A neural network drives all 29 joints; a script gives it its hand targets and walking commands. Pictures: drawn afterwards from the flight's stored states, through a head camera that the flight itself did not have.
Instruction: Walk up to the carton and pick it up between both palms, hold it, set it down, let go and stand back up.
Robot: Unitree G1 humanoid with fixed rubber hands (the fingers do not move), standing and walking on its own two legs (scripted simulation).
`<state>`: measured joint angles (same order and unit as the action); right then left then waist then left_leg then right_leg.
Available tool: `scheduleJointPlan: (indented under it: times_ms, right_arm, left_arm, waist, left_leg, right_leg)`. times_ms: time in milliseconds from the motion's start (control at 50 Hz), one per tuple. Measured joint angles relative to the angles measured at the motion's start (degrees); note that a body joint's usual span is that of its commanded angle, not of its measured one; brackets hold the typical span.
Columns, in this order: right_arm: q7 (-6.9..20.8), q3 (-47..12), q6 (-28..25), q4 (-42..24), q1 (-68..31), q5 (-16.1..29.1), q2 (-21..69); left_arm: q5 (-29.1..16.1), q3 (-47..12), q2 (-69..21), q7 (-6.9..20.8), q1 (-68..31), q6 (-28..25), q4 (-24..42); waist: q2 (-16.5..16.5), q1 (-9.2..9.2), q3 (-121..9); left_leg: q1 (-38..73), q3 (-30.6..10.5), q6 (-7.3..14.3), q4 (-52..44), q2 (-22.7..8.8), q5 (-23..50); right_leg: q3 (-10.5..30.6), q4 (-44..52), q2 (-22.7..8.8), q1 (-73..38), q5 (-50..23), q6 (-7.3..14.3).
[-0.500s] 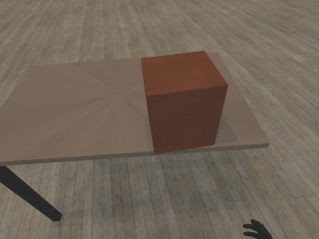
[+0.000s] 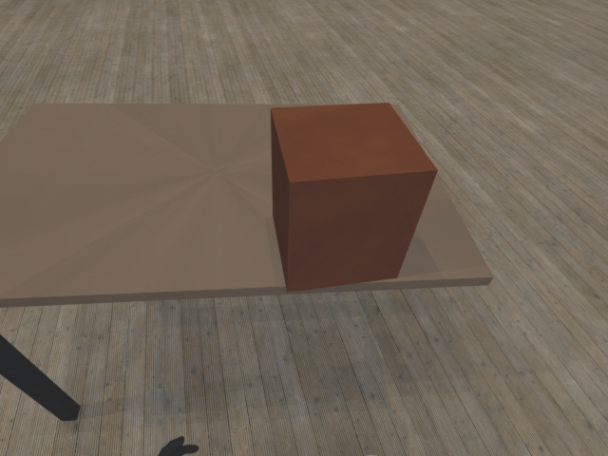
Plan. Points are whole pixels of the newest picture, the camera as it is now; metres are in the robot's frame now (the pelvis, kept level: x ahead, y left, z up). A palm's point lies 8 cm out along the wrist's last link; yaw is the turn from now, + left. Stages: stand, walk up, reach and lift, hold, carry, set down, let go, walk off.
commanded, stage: walk up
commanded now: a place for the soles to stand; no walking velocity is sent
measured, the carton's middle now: (337, 198) +0.54 -0.05 +0.05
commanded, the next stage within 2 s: none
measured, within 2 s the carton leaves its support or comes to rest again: neither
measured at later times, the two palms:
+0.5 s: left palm out of the picture +0.14 +0.18 -0.11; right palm out of the picture +0.13 -0.26 -0.11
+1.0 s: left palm out of the picture +0.14 +0.18 -0.12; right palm (482, 444) +0.18 -0.24 -0.11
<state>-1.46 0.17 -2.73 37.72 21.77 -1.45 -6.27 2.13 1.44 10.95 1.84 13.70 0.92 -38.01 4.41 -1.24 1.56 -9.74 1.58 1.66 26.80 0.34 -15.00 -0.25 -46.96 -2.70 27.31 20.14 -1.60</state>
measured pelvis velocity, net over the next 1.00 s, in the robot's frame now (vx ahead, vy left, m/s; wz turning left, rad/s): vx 0.07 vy -0.05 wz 0.10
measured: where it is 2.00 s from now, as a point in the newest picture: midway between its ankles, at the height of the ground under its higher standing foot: outside the picture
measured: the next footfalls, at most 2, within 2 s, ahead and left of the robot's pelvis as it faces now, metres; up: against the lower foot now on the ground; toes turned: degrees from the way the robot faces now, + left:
right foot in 0.14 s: +0.13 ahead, -0.13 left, +0.00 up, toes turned +3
left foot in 0.42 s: +0.07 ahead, +0.08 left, +0.00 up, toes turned +5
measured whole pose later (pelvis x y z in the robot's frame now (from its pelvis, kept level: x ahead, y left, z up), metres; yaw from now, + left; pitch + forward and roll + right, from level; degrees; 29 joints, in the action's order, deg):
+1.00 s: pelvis +0.07 -0.05 +0.00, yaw +5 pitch -1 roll +0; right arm -0.1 0.1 -1.7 39.9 18.1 -1.0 -6.8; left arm 1.2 1.6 8.1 0.5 16.7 -1.1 -41.5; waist -0.2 0.9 0.8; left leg -9.5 -0.9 -0.2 29.1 -0.4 -18.4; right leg -10.2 -28.0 -0.9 12.1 14.9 2.7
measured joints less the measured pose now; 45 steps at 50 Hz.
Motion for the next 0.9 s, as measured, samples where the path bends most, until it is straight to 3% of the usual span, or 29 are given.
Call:
scheduleJointPlan:
  times_ms: [120,200,320,380,460,620,900]
  right_arm:
    - [0.86,1.19,1.18,0.53,-1.78,0.53,-2.30]
    - [1.00,2.09,2.22,0.40,-3.56,0.73,-3.79]
    - [1.49,1.34,3.67,0.52,-4.19,-0.08,-3.93]
    - [1.16,1.39,3.72,0.34,-4.50,-0.21,-3.75]
    - [0.85,0.97,2.70,0.99,-3.87,-0.02,-2.45]
    - [1.45,0.13,1.22,0.25,-3.90,0.57,-1.35]
    - [1.50,-0.17,0.99,1.80,-3.46,0.32,-0.46]
  left_arm:
    - [-0.39,-0.16,-1.15,-1.16,-0.85,-0.26,-0.67]
    - [-0.13,-0.47,-3.20,-1.81,-1.26,-1.54,-0.68]
    - [-0.15,-0.62,-3.62,-2.68,-0.48,-2.07,0.99]
    - [-0.17,-0.35,-3.27,-2.79,-0.27,-1.48,0.42]
    - [-0.58,0.22,-2.47,-2.16,-0.36,-0.82,-0.90]
    - [-0.52,-0.07,-2.49,-0.43,0.82,-1.48,-2.13]
    - [-1.17,0.21,-2.91,-0.92,2.89,-2.26,-3.57]
  waist:
    - [-1.65,-0.26,0.07]
    - [-6.51,-0.56,0.92]
    - [-5.36,1.36,0.82]
    - [-4.66,1.55,0.51]
    - [-3.26,1.55,0.06]
    - [-3.44,1.79,-1.31]
    - [-4.96,2.28,-0.51]
  left_leg:
    - [-1.44,1.78,-1.07,4.88,0.39,-3.84]
    - [-4.01,-0.49,-1.76,10.47,-1.47,-8.51]
    - [-8.74,-0.05,-1.43,17.79,-0.67,-17.00]
    - [-7.76,0.72,-0.94,13.20,-0.78,-13.48]
    - [-3.60,0.82,-1.01,4.28,-0.49,0.11]
    - [-1.31,0.02,-1.46,1.89,-0.53,-1.09]
    - [-0.13,-1.67,-1.72,1.54,-0.77,-2.45]
  right_leg:
    - [-0.97,10.84,-0.22,-4.80,-8.16,-0.66]
    - [-3.52,13.06,1.99,-6.73,-8.02,3.44]
    - [-5.20,16.46,1.27,-8.03,-9.22,4.64]
    - [-5.88,16.86,1.43,-8.32,-9.26,4.74]
    - [-6.77,14.92,1.34,-9.35,-7.43,4.38]
    - [-7.53,18.41,1.58,-12.36,-7.96,4.11]
    - [-9.15,19.48,1.86,-14.47,-6.36,4.33]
